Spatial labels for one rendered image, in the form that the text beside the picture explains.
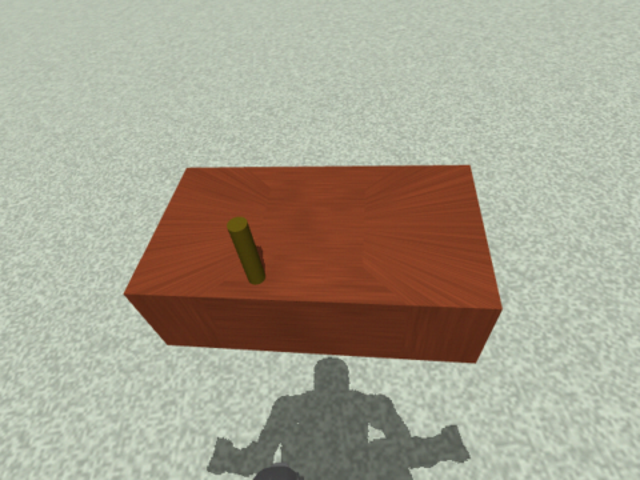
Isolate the can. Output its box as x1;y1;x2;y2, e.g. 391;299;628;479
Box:
227;217;266;285

